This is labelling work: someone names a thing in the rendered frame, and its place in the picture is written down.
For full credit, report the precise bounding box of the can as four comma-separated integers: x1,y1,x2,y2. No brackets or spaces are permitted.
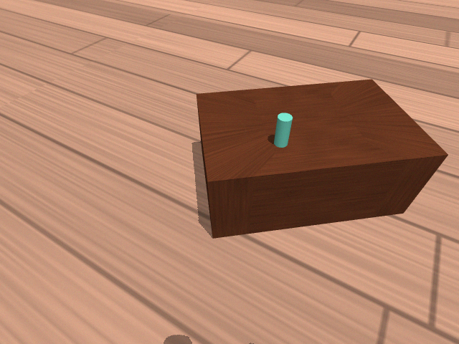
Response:
274,113,293,148

